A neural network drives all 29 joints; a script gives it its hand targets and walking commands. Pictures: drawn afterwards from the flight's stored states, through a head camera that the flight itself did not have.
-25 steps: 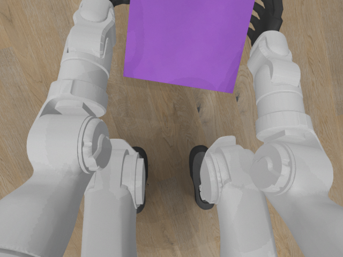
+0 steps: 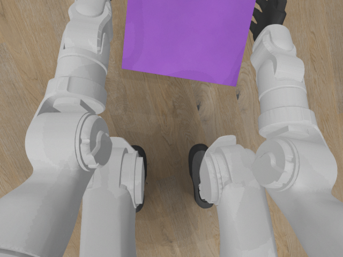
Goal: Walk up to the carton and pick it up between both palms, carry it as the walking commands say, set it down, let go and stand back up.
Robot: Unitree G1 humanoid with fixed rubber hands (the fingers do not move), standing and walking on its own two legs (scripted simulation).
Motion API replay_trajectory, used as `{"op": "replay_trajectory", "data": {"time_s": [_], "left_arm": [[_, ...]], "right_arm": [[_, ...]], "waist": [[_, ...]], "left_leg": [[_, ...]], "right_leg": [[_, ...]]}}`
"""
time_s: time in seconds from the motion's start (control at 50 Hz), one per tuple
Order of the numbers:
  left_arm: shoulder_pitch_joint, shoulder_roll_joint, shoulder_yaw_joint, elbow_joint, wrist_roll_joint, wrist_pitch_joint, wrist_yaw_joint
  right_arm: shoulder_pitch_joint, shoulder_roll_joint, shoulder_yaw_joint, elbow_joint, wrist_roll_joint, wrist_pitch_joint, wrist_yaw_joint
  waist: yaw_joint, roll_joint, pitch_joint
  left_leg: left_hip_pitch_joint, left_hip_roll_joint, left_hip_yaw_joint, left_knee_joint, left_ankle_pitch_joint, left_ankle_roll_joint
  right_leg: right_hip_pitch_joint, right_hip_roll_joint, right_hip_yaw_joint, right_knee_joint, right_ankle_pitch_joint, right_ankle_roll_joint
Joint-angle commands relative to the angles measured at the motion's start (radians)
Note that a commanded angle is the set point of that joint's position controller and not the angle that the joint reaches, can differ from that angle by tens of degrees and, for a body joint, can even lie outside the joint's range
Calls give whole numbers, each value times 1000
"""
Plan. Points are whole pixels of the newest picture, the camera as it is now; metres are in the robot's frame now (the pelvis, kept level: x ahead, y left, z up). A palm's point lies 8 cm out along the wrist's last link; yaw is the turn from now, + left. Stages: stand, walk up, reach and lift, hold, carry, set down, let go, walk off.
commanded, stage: set down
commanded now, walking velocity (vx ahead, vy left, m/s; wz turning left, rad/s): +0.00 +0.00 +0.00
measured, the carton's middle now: (181, 26) +0.54 +0.00 -0.24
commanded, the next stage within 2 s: none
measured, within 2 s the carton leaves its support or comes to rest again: rests again in 0.60 s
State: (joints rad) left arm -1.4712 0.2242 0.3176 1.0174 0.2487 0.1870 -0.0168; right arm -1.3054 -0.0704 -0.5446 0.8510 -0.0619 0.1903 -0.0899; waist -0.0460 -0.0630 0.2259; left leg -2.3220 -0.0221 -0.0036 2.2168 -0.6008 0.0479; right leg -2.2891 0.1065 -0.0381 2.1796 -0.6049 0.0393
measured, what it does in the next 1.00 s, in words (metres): stands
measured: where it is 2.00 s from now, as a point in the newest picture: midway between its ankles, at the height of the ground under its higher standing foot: (169, 187)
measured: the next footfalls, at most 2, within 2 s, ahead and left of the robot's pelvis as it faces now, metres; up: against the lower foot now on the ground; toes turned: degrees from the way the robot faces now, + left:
none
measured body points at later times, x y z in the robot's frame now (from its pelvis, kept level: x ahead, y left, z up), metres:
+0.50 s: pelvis +0.00 +0.00 +0.00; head +0.35 +0.05 +0.26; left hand +0.57 +0.15 -0.16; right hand +0.54 -0.14 -0.15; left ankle +0.09 +0.10 -0.33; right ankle +0.11 -0.11 -0.33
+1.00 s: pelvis -0.02 +0.00 +0.00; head +0.34 +0.03 +0.27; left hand +0.55 +0.20 -0.16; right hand +0.51 -0.16 -0.16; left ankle +0.09 +0.10 -0.33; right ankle +0.10 -0.11 -0.33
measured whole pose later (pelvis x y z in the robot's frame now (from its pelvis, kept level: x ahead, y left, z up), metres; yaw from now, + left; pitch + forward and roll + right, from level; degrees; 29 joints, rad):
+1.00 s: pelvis -0.02 +0.00 +0.00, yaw +2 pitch +35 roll -4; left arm -1.52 0.49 -0.03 1.22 -0.21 0.07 0.03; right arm -1.32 -0.19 -0.23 1.01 0.20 0.06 -0.19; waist -0.08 -0.03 0.34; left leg -2.27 -0.04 -0.01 2.20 -0.54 0.03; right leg -2.23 0.09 -0.04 2.17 -0.56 0.03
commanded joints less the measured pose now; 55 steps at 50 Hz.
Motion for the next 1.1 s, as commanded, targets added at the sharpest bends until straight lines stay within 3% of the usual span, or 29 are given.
{"op": "replay_trajectory", "data": {"time_s": [0.0,0.2,0.36,0.44,0.5,0.56,0.6,0.64,0.7,0.78,0.84,0.9,1.0,1.08], "left_arm": [[-131,-772,-248,155,-33,41,-209],[-119,-706,-238,148,-28,30,-197],[-100,-521,-220,144,-39,-1,-150],[-84,-337,-191,155,-53,-30,-101],[-63,-71,-146,163,-74,-68,-34],[-121,241,-138,79,-156,-125,48],[-200,285,-186,-3,-235,-152,72],[-273,295,-256,-42,-322,-161,77],[-323,329,-329,-31,-416,-158,74],[-315,341,-368,74,-475,-142,57],[-310,342,-366,143,-479,-136,43],[-314,357,-346,149,-469,-134,41],[-317,389,-309,62,-451,-119,49],[-293,391,-288,-15,-435,-90,48]], "right_arm": [[-397,839,367,45,52,31,232],[-376,783,345,52,47,20,219],[-329,617,302,69,48,-13,168],[-271,453,263,93,49,-42,116],[-180,214,211,116,49,-75,49],[-95,-44,171,131,73,-123,-38],[-137,-107,210,94,125,-151,-75],[-198,-147,260,37,189,-169,-95],[-231,-181,327,40,266,-166,-104],[-244,-222,337,66,285,-156,-103],[-237,-231,314,99,268,-153,-96],[-235,-235,300,85,257,-151,-94],[-220,-225,308,-4,264,-132,-106],[-179,-213,301,-88,258,-102,-118]], "waist": [[93,120,-811],[91,120,-822],[88,118,-855],[85,115,-876],[75,108,-883],[41,106,-927],[11,137,-990],[-18,173,-1080],[-28,204,-1143],[-57,195,-1088],[-73,184,-1026],[-68,179,-1057],[-43,177,-1217],[-48,185,-1291]], "left_leg": [[585,-59,-46,-198,343,9],[595,-54,-46,-190,363,-1],[609,-43,-40,-188,358,-19],[618,-32,-37,-192,342,-30],[620,-21,-32,-196,317,-39],[627,-15,-27,-200,322,-46],[671,-12,-31,-181,361,-46],[746,-4,-38,-160,398,-47],[823,14,-46,-151,401,-49],[774,25,-47,-164,325,-45],[721,28,-49,-174,282,-39],[727,27,-46,-185,283,-36],[800,17,-28,-212,314,-31],[852,4,-17,-254,324,-30]], "right_leg": [[308,45,-9,-135,266,7],[319,43,-13,-129,279,12],[365,37,-19,-131,286,23],[404,30,-20,-136,287,31],[447,19,-20,-143,285,38],[503,9,-10,-150,324,32],[530,3,-2,-143,370,24],[560,-11,-5,-138,397,16],[571,-31,-6,-139,380,8],[550,-50,-14,-156,326,4],[514,-58,-19,-166,295,4],[522,-60,-23,-175,294,6],[594,-55,-32,-202,317,7],[636,-50,-37,-250,319,4]]}}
